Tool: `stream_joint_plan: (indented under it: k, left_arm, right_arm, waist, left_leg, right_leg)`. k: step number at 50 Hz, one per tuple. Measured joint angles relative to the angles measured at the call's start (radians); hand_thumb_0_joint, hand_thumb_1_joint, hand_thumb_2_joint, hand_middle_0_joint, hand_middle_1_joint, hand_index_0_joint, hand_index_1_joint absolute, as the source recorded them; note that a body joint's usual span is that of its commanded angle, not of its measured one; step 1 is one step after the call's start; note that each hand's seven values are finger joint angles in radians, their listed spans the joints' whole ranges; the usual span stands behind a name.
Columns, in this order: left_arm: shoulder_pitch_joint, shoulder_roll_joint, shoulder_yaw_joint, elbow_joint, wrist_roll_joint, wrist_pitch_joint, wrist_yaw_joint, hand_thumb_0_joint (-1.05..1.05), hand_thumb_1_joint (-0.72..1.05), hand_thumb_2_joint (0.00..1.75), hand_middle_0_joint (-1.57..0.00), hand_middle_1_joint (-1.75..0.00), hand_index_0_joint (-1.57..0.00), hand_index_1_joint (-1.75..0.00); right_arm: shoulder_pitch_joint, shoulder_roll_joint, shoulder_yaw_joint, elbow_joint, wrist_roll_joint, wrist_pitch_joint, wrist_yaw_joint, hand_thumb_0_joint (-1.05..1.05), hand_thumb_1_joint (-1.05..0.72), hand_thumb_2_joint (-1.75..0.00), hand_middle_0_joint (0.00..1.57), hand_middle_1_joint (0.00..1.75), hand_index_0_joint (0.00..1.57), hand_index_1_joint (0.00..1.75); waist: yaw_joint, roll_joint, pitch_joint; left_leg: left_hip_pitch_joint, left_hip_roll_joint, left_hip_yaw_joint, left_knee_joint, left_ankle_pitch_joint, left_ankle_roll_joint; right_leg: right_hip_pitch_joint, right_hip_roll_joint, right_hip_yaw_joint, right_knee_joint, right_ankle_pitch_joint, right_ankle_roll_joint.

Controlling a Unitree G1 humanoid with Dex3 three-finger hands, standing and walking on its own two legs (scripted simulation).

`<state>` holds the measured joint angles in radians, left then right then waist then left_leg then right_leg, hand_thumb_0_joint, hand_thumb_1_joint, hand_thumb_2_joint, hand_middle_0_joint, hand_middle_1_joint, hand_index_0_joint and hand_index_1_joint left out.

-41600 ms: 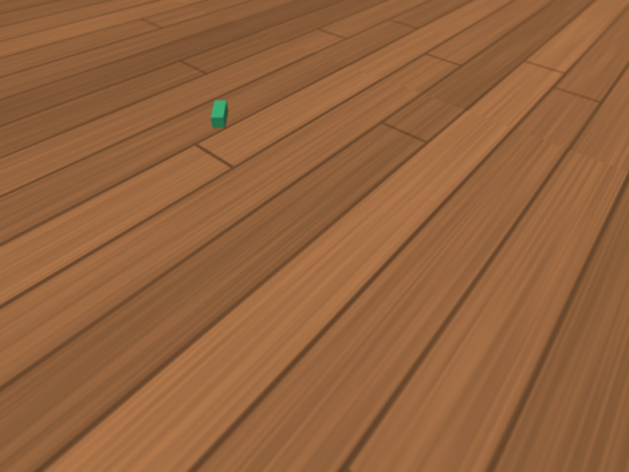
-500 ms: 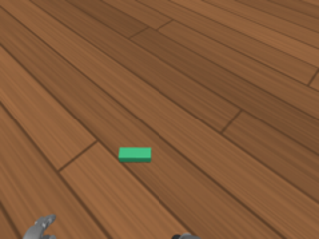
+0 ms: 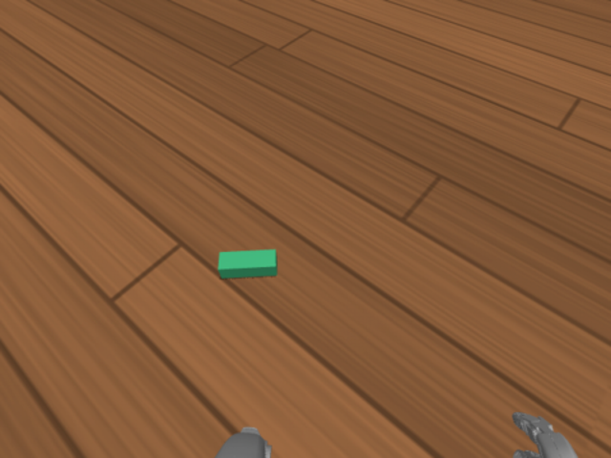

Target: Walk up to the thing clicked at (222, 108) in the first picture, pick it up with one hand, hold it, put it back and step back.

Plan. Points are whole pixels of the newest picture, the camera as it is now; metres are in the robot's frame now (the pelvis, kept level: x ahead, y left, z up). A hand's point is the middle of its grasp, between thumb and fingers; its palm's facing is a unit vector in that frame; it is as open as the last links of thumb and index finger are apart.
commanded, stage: step back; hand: left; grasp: from above
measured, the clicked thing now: (248, 263) +0.81 +0.23 -0.72
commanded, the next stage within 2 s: stand in 1.70 s
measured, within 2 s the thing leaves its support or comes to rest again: neither
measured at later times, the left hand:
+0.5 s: hand out of the picture -0.08 +0.25 -0.14, palm faces +0.09 -0.93 -0.34, open 7.4 cm
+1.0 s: hand out of the picture -0.26 +0.22 -0.11, palm faces +0.10 -0.89 -0.45, open 7.4 cm
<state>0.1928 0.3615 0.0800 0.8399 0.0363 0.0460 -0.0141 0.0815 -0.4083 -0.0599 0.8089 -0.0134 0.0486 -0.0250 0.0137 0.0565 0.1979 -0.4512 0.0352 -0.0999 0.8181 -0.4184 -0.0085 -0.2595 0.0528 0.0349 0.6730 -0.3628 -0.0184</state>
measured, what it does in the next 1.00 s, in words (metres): walks backwards: left foot, then right foot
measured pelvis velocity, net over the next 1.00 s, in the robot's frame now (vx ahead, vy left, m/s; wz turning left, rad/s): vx -0.28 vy -0.06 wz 0.08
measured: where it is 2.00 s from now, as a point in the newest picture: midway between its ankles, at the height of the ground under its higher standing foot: outside the picture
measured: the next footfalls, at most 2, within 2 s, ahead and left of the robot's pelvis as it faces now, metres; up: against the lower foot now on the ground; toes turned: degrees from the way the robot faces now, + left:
left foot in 0.32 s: -0.10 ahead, +0.10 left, +0.00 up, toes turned +4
right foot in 0.70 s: -0.25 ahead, -0.18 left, +0.00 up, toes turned +2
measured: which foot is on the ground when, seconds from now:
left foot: up 0.00-0.30, down 0.32-0.74, up 0.76-1.00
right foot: down 0.00-0.34, up 0.36-0.68, down 0.70-1.00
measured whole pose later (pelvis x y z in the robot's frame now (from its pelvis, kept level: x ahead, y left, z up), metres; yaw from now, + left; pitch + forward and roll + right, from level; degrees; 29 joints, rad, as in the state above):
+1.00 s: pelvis -0.28 -0.06 +0.01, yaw +5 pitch -2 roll +1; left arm 0.27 0.37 0.08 0.93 0.05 -0.03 -0.01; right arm 0.27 -0.40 -0.06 0.98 -0.04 0.04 0.02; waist 0.03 0.06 0.06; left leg -0.33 -0.02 -0.08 0.77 -0.44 -0.03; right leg -0.21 -0.02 -0.03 0.60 -0.36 -0.02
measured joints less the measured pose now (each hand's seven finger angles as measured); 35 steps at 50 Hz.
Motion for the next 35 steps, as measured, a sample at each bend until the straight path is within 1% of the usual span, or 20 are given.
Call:
stream_joint_plan:
  k: [1,3,5,7,11,13,15,16,17,18,19,20,21,23,26,28,31,33,34,35]
  left_arm:
    - [0.008,-0.002,-0.004,-0.004,0.001,0.000,-0.002,0.01,0.90,0.90,-0.20,-0.30,-0.20,-0.30]
    - [0.017,-0.010,-0.008,-0.010,0.001,0.003,0.000,0.01,0.90,0.90,-0.21,-0.30,-0.20,-0.30]
    - [0.014,-0.017,-0.007,-0.018,0.002,0.006,0.005,0.01,0.90,0.90,-0.21,-0.30,-0.20,-0.30]
    - [-0.001,-0.018,-0.004,-0.036,0.004,0.005,0.011,0.01,0.90,0.90,-0.21,-0.30,-0.21,-0.30]
    - [-0.049,-0.011,-0.003,-0.084,0.006,-0.004,0.027,0.01,0.90,0.90,-0.21,-0.30,-0.21,-0.30]
    - [-0.078,-0.001,-0.005,-0.104,0.005,-0.005,0.032,0.01,0.90,0.90,-0.21,-0.30,-0.20,-0.30]
    - [-0.100,0.012,-0.008,-0.119,-0.001,-0.003,0.032,0.00,0.90,0.90,-0.21,-0.30,-0.20,-0.30]
    - [-0.110,0.020,-0.011,-0.121,-0.005,0.002,0.030,0.00,0.90,0.90,-0.21,-0.30,-0.20,-0.30]
    - [-0.120,0.033,-0.010,-0.116,-0.007,0.008,0.029,0.00,0.90,0.90,-0.21,-0.30,-0.20,-0.30]
    - [-0.120,0.038,-0.008,-0.105,-0.010,0.014,0.029,0.00,0.90,0.90,-0.21,-0.30,-0.20,-0.30]
    - [-0.113,0.035,-0.007,-0.092,-0.012,0.022,0.030,0.00,0.90,0.90,-0.21,-0.30,-0.20,-0.30]
    - [-0.104,0.028,-0.007,-0.076,-0.012,0.028,0.031,0.00,0.90,0.90,-0.21,-0.30,-0.20,-0.30]
    - [-0.094,0.023,-0.008,-0.060,-0.012,0.035,0.030,0.00,0.90,0.90,-0.20,-0.30,-0.20,-0.30]
    - [-0.070,0.022,-0.005,-0.039,-0.019,0.041,0.025,0.00,0.90,0.90,-0.21,-0.30,-0.20,-0.30]
    - [-0.033,0.032,0.002,-0.027,-0.023,0.036,0.020,0.01,0.90,0.90,-0.21,-0.30,-0.20,-0.30]
    - [-0.012,0.040,0.005,-0.018,-0.019,0.029,0.021,0.00,0.90,0.90,-0.21,-0.30,-0.20,-0.30]
    - [0.023,0.050,-0.001,0.008,-0.015,0.011,0.020,0.00,0.90,0.90,-0.21,-0.30,-0.20,-0.30]
    - [0.047,0.053,-0.009,0.037,-0.014,-0.002,0.015,0.01,0.90,0.90,-0.20,-0.30,-0.20,-0.30]
    - [0.059,0.052,-0.011,0.053,-0.014,-0.010,0.013,0.01,0.90,0.90,-0.20,-0.30,-0.20,-0.30]
    - [0.063,0.043,-0.010,0.075,-0.011,-0.019,0.012,0.01,0.90,0.90,-0.20,-0.30,-0.20,-0.30]
  right_arm:
    - [0.009,0.006,0.000,0.009,0.003,0.004,-0.004,0.00,-0.91,-0.90,0.20,0.30,0.20,0.30]
    - [0.031,0.006,0.005,0.022,0.010,0.005,-0.001,0.00,-0.91,-0.90,0.20,0.30,0.20,0.30]
    - [0.060,-0.001,0.009,0.029,0.015,-0.001,-0.002,0.00,-0.91,-0.90,0.20,0.30,0.20,0.30]
    - [0.087,-0.004,0.012,0.039,0.013,-0.007,-0.007,0.00,-0.91,-0.90,0.20,0.30,0.20,0.30]
    - [0.119,0.001,0.015,0.060,0.004,-0.007,-0.011,0.00,-0.91,-0.90,0.20,0.30,0.20,0.30]
    - [0.124,0.012,0.018,0.064,-0.001,-0.007,-0.008,0.00,-0.91,-0.90,0.20,0.30,0.20,0.30]
    - [0.126,0.023,0.020,0.064,-0.006,-0.012,-0.001,0.00,-0.91,-0.90,0.20,0.30,0.20,0.30]
    - [0.126,0.029,0.019,0.065,-0.008,-0.016,0.003,0.00,-0.91,-0.90,0.20,0.30,0.20,0.30]
    - [0.117,0.045,0.018,0.072,-0.012,-0.017,0.006,0.00,-0.91,-0.90,0.20,0.30,0.20,0.30]
    - [0.115,0.056,0.019,0.073,-0.020,-0.016,0.011,0.00,-0.91,-0.90,0.20,0.30,0.20,0.30]
    - [0.118,0.059,0.023,0.070,-0.026,-0.014,0.018,0.00,-0.91,-0.90,0.20,0.30,0.20,0.30]
    - [0.121,0.057,0.026,0.068,-0.031,-0.012,0.024,0.00,-0.91,-0.90,0.20,0.30,0.20,0.30]
    - [0.123,0.056,0.026,0.068,-0.036,-0.012,0.026,0.00,-0.91,-0.90,0.20,0.30,0.20,0.30]
    - [0.124,0.058,0.028,0.070,-0.044,-0.010,0.022,0.00,-0.91,-0.90,0.20,0.30,0.20,0.30]
    - [0.112,0.058,0.027,0.058,-0.040,-0.014,0.019,0.00,-0.91,-0.90,0.20,0.30,0.20,0.30]
    - [0.090,0.053,0.022,0.042,-0.034,-0.017,0.019,0.00,-0.90,-0.90,0.20,0.30,0.20,0.30]
    - [0.046,0.045,0.016,0.018,-0.028,-0.022,0.023,0.00,-0.90,-0.90,0.20,0.30,0.20,0.30]
    - [0.021,0.037,0.014,0.004,-0.031,-0.020,0.029,0.00,-0.90,-0.90,0.20,0.30,0.20,0.30]
    - [0.011,0.032,0.013,-0.002,-0.032,-0.016,0.033,0.00,-0.90,-0.90,0.20,0.30,0.20,0.30]
    - [0.001,0.022,0.011,-0.002,-0.032,-0.011,0.035,0.00,-0.90,-0.90,0.20,0.30,0.20,0.30]
  waist:
    - [0.013,-0.018,-0.012]
    - [0.025,-0.038,-0.031]
    - [0.015,-0.036,-0.051]
    - [0.011,-0.032,-0.058]
    - [-0.002,-0.029,-0.041]
    - [-0.007,-0.041,-0.024]
    - [-0.013,-0.058,-0.010]
    - [-0.016,-0.072,-0.004]
    - [-0.010,-0.110,0.012]
    - [-0.002,-0.136,0.019]
    - [-0.003,-0.137,0.012]
    - [-0.013,-0.122,0.002]
    - [-0.025,-0.106,-0.008]
    - [-0.026,-0.097,-0.034]
    - [-0.005,-0.104,-0.061]
    - [0.007,-0.105,-0.057]
    - [0.023,-0.105,-0.045]
    - [0.028,-0.099,-0.047]
    - [0.030,-0.093,-0.052]
    - [0.028,-0.069,-0.050]
  left_leg:
    - [-0.019,-0.042,-0.005,0.091,-0.063,0.002]
    - [-0.036,-0.106,-0.015,0.240,-0.087,0.004]
    - [-0.037,-0.142,-0.033,0.325,-0.067,-0.002]
    - [-0.010,-0.153,-0.035,0.346,-0.065,-0.011]
    - [0.080,-0.129,-0.003,0.211,-0.112,-0.024]
    - [0.129,-0.106,0.029,0.091,-0.113,-0.019]
    - [0.183,-0.085,0.059,-0.058,-0.060,-0.006]
    - [0.205,-0.084,0.068,-0.126,0.005,0.009]
    - [0.213,-0.103,0.086,-0.140,0.036,0.023]
    - [0.213,-0.113,0.102,-0.142,0.047,0.032]
    - [0.204,-0.105,0.105,-0.136,0.053,0.038]
    - [0.193,-0.089,0.095,-0.131,0.059,0.043]
    - [0.186,-0.072,0.081,-0.137,0.072,0.044]
    - [0.177,-0.049,0.073,-0.180,0.115,0.040]
    - [0.148,-0.029,0.083,-0.242,0.180,0.031]
    - [0.124,-0.018,0.091,-0.260,0.214,0.028]
    - [0.089,-0.002,0.118,-0.261,0.245,0.026]
    - [0.061,0.012,0.139,-0.239,0.252,0.021]
    - [0.045,0.019,0.148,-0.221,0.251,0.017]
    - [0.029,0.035,0.143,-0.196,0.248,0.016]
  right_leg:
    - [-0.016,-0.017,0.017,0.005,0.008,-0.005]
    - [-0.029,-0.041,0.037,-0.022,0.041,-0.009]
    - [-0.045,-0.052,0.026,-0.053,0.075,-0.007]
    - [-0.067,-0.054,0.012,-0.062,0.097,-0.010]
    - [-0.110,-0.058,-0.035,-0.052,0.131,-0.015]
    - [-0.135,-0.067,-0.058,-0.036,0.146,-0.014]
    - [-0.166,-0.077,-0.077,-0.009,0.157,-0.010]
    - [-0.183,-0.085,-0.082,0.011,0.159,-0.006]
    - [-0.191,-0.103,-0.064,0.029,0.165,-0.001]
    - [-0.203,-0.102,-0.037,0.054,0.115,0.001]
    - [-0.221,-0.076,-0.012,0.112,0.008,0.004]
    - [-0.239,-0.040,0.008,0.205,-0.081,0.008]
    - [-0.250,-0.003,0.027,0.304,-0.129,0.010]
    - [-0.261,0.053,0.077,0.475,-0.142,0.010]
    - [-0.232,0.075,0.121,0.594,-0.108,0.023]
    - [-0.179,0.058,0.122,0.557,-0.107,0.040]
    - [-0.071,-0.001,0.087,0.341,-0.127,0.056]
    - [0.009,-0.038,0.051,0.144,-0.152,0.050]
    - [0.050,-0.050,0.037,0.043,-0.141,0.041]
    - [0.078,-0.040,0.024,-0.026,-0.087,0.028]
